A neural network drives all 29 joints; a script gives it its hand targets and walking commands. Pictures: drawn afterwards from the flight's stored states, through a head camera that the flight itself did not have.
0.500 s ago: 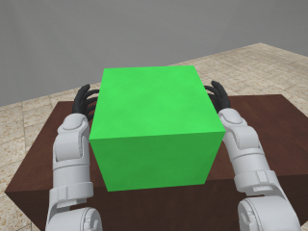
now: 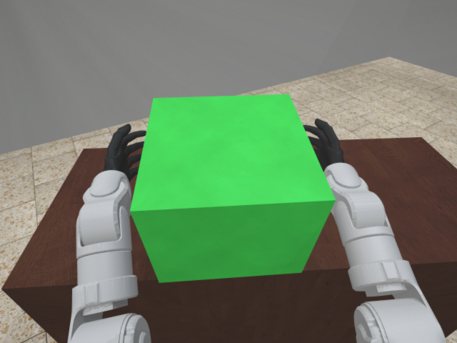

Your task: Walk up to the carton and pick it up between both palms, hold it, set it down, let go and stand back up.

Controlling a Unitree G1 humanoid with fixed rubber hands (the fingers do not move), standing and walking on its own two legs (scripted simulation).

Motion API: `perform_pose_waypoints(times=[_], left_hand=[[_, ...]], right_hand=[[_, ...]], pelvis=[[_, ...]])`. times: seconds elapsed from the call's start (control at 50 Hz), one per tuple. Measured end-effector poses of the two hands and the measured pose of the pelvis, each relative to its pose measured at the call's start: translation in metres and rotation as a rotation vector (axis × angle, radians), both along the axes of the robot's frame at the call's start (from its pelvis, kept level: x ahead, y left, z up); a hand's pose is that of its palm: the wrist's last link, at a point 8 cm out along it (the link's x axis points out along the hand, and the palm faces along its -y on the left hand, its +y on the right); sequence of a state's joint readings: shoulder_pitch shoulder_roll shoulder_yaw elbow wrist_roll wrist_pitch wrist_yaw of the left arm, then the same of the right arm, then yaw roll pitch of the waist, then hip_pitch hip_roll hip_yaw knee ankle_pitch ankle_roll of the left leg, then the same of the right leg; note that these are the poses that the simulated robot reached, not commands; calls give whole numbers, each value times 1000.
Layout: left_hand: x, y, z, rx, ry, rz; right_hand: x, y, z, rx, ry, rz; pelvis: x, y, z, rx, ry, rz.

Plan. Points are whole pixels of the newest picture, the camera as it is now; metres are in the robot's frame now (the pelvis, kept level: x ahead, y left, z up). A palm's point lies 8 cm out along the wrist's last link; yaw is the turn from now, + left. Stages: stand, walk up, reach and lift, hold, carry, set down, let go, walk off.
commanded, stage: hold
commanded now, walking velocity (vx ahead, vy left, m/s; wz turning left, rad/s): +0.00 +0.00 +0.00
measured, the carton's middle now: (226, 184) +0.38 +0.00 +0.13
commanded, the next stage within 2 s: none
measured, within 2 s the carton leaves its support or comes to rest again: neither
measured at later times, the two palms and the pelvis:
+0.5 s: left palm (117, 171) +0.35 +0.18 +0.20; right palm (330, 164) +0.36 -0.17 +0.19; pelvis -0.01 +0.00 +0.00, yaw +0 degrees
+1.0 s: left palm (115, 174) +0.34 +0.18 +0.20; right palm (332, 165) +0.35 -0.17 +0.19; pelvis -0.01 +0.00 +0.00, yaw +0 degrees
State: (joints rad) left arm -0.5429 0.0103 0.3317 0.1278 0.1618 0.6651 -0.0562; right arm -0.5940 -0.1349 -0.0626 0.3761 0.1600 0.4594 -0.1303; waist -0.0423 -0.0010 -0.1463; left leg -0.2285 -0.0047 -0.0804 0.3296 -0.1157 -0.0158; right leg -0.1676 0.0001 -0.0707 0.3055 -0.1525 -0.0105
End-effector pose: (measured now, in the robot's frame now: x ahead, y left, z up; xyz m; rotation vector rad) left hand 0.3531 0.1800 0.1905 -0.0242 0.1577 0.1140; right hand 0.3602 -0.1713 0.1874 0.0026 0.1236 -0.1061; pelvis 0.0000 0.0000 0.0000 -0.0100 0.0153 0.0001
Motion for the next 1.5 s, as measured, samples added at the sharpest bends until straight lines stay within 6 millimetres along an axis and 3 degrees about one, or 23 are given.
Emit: perform_pose_waypoints(times=[0.32,0.74,1.1,1.34,1.5], left_hand=[[-14,2,1,8,18,5],[2,-1,3,17,19,-3],[-15,2,4,16,16,0],[-3,-1,8,25,14,-6],[7,-2,1,25,30,-5]], right_hand=[[-11,2,1,0,19,8],[2,-1,1,13,19,-1],[-14,2,4,5,17,2],[-4,-1,4,20,14,-2],[7,-2,0,17,28,-2]], pelvis=[[-11,1,0,-2,-14,0],[-3,0,0,0,-4,0],[-14,2,-1,-3,-19,0],[-10,1,0,-2,-14,0],[-1,0,0,0,-2,0]])
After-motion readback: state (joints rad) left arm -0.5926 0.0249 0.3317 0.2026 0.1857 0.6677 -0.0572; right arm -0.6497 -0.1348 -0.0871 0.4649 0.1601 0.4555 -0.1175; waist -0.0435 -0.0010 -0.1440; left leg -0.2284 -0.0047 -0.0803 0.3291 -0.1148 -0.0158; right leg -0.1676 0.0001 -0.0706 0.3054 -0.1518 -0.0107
